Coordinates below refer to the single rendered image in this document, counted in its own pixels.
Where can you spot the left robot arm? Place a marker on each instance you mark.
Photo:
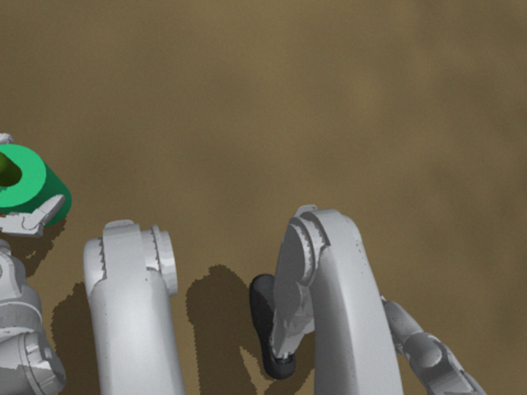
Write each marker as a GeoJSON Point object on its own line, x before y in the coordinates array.
{"type": "Point", "coordinates": [28, 363]}

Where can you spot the right robot hand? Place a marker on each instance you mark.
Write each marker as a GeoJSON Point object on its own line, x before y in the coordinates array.
{"type": "Point", "coordinates": [401, 324]}

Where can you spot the bottle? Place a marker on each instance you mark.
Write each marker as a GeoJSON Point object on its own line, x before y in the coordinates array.
{"type": "Point", "coordinates": [26, 182]}

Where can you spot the right robot arm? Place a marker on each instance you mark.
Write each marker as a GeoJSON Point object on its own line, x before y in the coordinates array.
{"type": "Point", "coordinates": [437, 368]}

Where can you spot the right robot foot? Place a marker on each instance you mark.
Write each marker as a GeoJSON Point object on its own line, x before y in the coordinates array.
{"type": "Point", "coordinates": [262, 309]}

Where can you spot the left robot hand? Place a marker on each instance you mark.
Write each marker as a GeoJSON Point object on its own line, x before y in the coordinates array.
{"type": "Point", "coordinates": [26, 224]}

